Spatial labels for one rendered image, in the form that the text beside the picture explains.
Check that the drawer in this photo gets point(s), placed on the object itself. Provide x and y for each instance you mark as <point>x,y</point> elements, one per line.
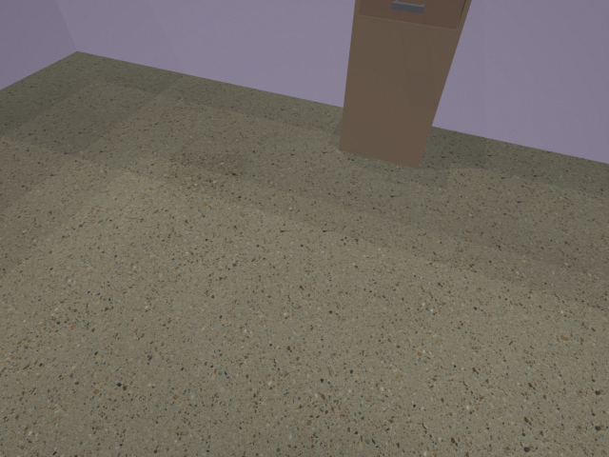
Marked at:
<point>438,13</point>

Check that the cabinet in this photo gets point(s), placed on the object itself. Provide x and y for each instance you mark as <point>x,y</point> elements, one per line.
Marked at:
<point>395,77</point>

